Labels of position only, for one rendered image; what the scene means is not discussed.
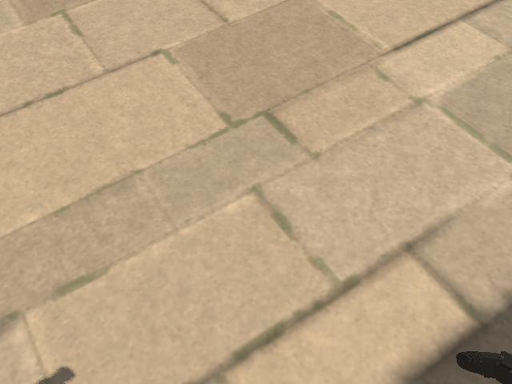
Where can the right robot hand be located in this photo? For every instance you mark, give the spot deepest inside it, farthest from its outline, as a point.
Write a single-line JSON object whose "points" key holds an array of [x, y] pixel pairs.
{"points": [[491, 365]]}

